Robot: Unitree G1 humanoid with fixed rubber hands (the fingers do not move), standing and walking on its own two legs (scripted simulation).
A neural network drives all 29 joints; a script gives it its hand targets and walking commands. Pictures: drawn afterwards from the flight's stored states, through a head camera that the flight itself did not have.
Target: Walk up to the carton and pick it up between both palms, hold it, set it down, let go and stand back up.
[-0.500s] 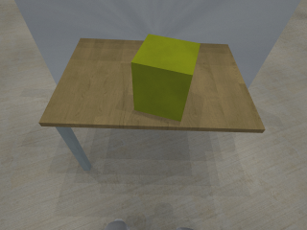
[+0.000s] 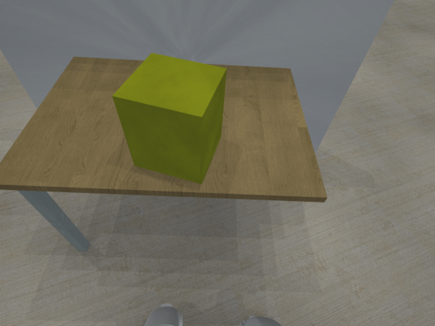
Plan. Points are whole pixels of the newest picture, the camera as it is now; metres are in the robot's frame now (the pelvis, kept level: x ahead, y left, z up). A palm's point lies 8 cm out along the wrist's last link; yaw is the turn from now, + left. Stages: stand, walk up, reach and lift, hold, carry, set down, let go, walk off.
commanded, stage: walk up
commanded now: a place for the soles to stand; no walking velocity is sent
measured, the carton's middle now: (177, 120) +0.62 +0.16 -0.03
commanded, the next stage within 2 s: none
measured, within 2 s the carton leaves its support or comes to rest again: neither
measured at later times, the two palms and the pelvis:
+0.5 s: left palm out of the picture +0.12 +0.24 -0.10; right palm out of the picture +0.12 -0.41 -0.09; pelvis +0.04 -0.08 +0.00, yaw +1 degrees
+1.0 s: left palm out of the picture +0.10 +0.26 -0.09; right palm out of the picture +0.08 -0.38 -0.09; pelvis +0.01 -0.05 +0.00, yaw +0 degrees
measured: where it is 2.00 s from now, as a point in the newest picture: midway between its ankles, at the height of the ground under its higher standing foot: outside the picture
